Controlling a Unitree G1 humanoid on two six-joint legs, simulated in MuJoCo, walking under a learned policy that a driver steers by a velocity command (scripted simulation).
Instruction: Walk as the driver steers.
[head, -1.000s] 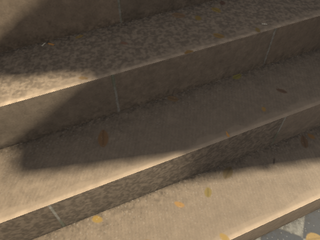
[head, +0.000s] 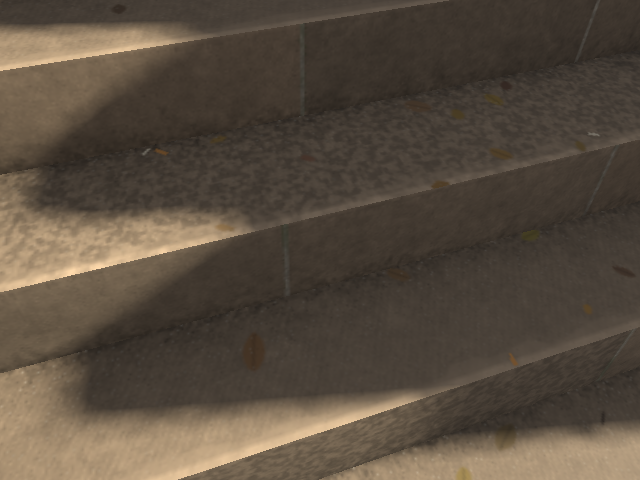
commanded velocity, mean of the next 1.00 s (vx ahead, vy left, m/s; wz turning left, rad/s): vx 0.09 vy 0.00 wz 0.00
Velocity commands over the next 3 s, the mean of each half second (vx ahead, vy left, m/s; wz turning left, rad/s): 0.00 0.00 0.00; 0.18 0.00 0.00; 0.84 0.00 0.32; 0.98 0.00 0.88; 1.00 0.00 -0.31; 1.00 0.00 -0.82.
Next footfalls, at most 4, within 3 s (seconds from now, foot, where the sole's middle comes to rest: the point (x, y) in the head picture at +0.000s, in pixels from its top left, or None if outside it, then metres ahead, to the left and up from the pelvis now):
1.26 right None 0.38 -0.22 -0.59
1.76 left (380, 360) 0.59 -0.06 -0.41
2.14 right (368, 146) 0.92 -0.04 -0.22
2.48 left None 1.08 0.30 -0.03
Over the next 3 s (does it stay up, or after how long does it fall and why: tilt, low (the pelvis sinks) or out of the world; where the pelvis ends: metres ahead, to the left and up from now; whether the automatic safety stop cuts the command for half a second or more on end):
stays up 1.39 0.19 0.89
